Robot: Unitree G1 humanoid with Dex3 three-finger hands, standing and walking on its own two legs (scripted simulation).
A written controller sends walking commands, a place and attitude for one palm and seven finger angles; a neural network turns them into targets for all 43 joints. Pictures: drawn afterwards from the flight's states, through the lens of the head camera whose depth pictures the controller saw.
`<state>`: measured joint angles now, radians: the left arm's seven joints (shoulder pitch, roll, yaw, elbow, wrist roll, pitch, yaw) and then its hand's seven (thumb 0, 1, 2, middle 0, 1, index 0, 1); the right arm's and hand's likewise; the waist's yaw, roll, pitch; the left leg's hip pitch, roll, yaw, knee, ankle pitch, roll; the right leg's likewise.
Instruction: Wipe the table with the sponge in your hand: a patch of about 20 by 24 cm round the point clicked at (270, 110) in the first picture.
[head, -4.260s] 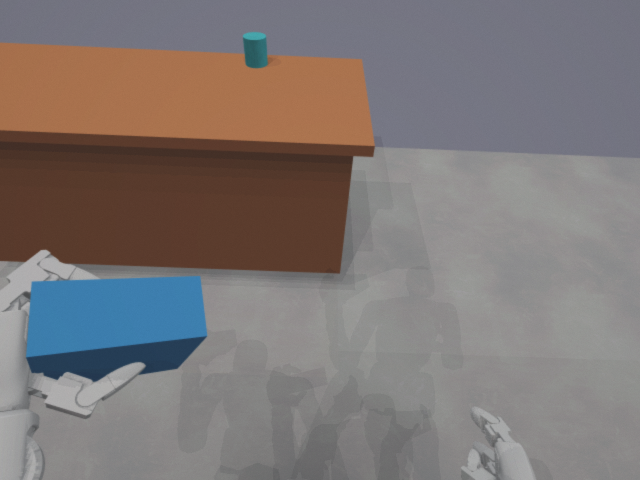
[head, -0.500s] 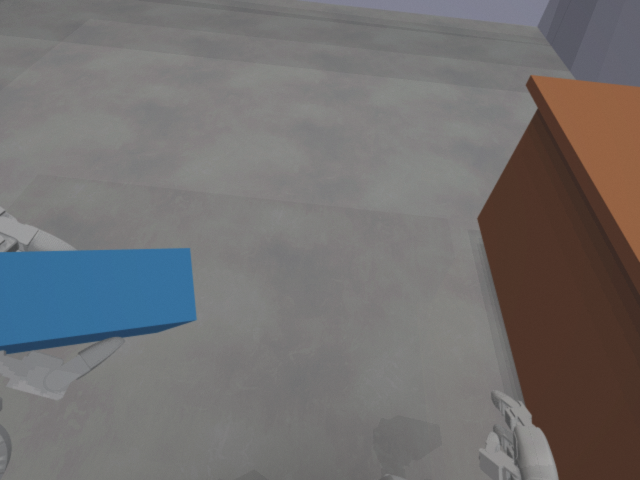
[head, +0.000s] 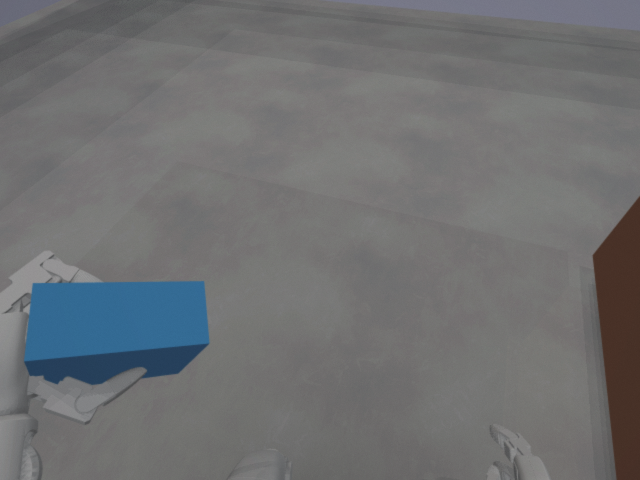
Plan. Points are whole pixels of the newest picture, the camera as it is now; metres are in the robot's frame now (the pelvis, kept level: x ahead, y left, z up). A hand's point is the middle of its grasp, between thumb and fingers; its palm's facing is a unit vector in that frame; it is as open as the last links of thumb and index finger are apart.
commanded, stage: walk to a spot facing it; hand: left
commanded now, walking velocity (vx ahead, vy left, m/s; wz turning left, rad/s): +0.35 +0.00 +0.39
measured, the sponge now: (145, 335) +0.23 +0.19 +0.14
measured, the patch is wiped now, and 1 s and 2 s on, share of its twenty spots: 0.00 0.00 0.00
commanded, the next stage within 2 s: turn to face it in 0.52 s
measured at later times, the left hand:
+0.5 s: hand (47, 242) +0.29 +0.29 +0.20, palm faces +0.46 -0.75 -0.47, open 10.3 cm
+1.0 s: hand (158, 163) +0.43 +0.23 +0.19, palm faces +0.35 -0.81 -0.47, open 10.3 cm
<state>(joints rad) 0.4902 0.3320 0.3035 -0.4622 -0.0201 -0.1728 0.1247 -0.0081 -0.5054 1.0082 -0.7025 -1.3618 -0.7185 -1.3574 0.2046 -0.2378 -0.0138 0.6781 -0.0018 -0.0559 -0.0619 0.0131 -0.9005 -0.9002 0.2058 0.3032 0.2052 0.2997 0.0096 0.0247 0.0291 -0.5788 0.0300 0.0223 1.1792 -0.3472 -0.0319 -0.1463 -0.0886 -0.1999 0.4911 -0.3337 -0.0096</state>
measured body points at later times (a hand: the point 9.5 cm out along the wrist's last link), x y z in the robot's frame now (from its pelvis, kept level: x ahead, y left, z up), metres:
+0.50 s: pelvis +0.11 +0.03 +0.00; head +0.15 +0.05 +0.45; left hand +0.26 +0.32 +0.22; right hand +0.30 -0.12 -0.09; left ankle +0.11 +0.14 -0.74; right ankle +0.17 -0.10 -0.67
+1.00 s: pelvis +0.20 +0.00 -0.01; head +0.25 +0.01 +0.44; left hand +0.40 +0.27 +0.21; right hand +0.39 -0.26 -0.07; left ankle +0.24 +0.13 -0.72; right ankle +0.21 -0.08 -0.74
